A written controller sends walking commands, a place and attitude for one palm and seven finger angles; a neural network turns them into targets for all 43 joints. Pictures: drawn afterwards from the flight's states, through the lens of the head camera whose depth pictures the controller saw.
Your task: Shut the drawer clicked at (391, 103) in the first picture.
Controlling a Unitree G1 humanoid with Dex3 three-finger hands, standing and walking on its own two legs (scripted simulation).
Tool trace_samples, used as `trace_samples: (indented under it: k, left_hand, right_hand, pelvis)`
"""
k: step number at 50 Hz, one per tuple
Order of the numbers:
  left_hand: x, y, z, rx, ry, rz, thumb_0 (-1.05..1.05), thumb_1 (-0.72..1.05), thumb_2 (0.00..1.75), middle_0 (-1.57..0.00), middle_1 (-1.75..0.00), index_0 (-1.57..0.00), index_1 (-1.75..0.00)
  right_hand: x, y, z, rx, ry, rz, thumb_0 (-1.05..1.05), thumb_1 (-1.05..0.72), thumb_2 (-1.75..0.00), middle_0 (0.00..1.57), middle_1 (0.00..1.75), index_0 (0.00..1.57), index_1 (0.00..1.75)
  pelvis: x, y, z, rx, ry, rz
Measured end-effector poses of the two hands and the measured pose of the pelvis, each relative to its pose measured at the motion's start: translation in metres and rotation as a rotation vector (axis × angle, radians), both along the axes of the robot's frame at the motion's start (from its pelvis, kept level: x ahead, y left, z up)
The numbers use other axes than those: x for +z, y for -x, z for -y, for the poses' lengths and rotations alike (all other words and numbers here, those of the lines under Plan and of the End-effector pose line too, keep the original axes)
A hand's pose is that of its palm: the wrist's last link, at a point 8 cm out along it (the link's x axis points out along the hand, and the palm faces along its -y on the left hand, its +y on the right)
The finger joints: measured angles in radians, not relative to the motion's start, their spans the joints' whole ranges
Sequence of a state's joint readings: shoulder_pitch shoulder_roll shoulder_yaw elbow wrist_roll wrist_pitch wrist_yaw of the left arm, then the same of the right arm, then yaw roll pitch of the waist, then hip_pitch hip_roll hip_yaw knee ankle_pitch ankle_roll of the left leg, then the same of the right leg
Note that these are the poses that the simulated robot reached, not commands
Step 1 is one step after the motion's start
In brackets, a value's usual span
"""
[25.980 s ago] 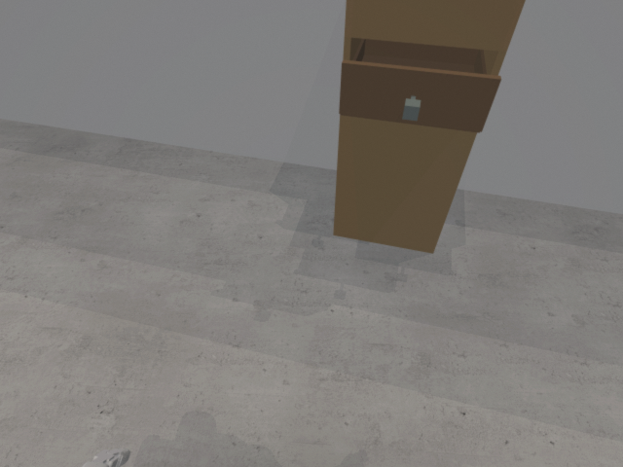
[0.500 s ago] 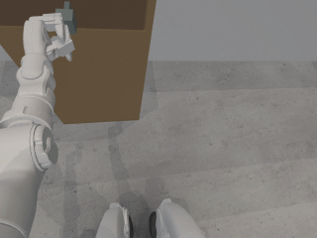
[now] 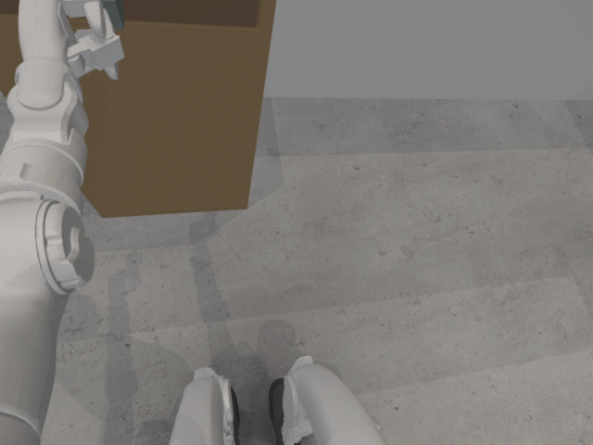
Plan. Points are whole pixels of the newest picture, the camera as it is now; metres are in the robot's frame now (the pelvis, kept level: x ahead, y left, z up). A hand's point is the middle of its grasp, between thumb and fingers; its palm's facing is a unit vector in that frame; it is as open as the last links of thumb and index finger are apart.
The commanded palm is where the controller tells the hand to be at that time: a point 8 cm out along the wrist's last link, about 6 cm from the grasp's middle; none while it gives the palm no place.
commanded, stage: pull the fist back off the drawer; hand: left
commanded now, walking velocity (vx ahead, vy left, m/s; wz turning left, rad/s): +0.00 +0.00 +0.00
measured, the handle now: out of the picture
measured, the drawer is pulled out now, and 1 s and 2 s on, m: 0.00 0.00 0.00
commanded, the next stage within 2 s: draw the hand back to the body in 0.46 s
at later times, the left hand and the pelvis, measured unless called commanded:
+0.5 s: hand (128, 50) +0.58 +0.12 +0.09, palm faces +0.01 -1.00 -0.02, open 3.2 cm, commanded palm +0.56 +0.16 +0.09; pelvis +0.04 -0.01 +0.02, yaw -1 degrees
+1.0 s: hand (46, 110) +0.45 +0.17 +0.15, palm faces -0.03 -1.00 -0.02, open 3.3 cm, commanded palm +0.41 +0.22 +0.16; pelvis +0.08 -0.01 +0.07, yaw +0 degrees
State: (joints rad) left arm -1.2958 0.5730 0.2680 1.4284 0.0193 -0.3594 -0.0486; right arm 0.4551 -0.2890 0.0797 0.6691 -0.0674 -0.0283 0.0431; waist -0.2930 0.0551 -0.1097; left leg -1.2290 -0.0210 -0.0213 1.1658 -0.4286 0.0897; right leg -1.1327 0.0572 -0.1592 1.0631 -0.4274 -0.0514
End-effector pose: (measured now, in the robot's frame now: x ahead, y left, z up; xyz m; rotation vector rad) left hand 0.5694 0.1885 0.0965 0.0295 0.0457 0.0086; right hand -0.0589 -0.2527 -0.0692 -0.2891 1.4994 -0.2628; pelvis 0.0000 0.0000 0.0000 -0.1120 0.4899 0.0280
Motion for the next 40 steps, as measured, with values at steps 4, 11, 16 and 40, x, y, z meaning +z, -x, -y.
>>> trace_samples:
  k: [4, 11, 16, 40]
  left_hand:
    - [0.0, 0.001, 0.001, -0.001, 0.0, 0.002, 0.01, 0.73, 1.01, -1.4, -1.6, -1.4, -1.6]
    - [-0.001, 0.002, 0.004, -0.002, 0.0, 0.002, 0.0, 0.78, 0.99, -1.4, -1.6, -1.4, -1.6]
    - [-0.002, 0.004, 0.008, -0.001, 0.001, 0.007, 0.0, 0.84, 0.97, -1.4, -1.6, -1.4, -1.6]
    - [0.026, 0.069, -0.018, -0.001, -0.006, 0.04, 0.03, 0.89, 0.9, -1.4, -1.6, -1.4, -1.6]
  right_hand:
    - [-0.002, 0.0, 0.0, -0.002, -0.009, 0.002, 0.0, -0.9, -0.9, 0.2, 0.3, 0.21, 0.3]
    - [-0.005, -0.007, 0.001, -0.006, -0.033, 0.006, 0.0, -0.9, -0.9, 0.2, 0.3, 0.21, 0.3]
    - [-0.005, -0.019, 0.002, -0.014, -0.054, 0.018, 0.0, -0.9, -0.9, 0.2, 0.3, 0.21, 0.3]
    - [0.02, -0.145, 0.011, -0.033, -0.136, 0.234, 0.01, -0.91, -0.9, 0.2, 0.3, 0.2, 0.3]
  pelvis:
    - [-0.001, 0.0, 0.001, -0.004, -0.001, 0.001]
    - [0.001, -0.004, 0.003, -0.011, -0.007, 0.008]
    - [0.006, -0.013, 0.004, -0.02, -0.015, 0.017]
    - [0.056, -0.077, 0.014, -0.074, -0.068, 0.149]
